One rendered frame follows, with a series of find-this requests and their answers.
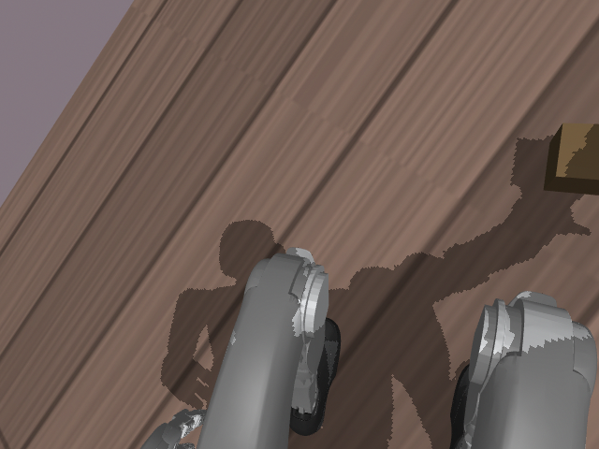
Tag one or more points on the left robot hand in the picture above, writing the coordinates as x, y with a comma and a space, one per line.
168, 435

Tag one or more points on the left robot foot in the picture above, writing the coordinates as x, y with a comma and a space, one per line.
308, 423

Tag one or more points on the carton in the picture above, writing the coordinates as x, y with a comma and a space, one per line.
573, 160

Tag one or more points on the right robot foot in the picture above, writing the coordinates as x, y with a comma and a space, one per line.
458, 409

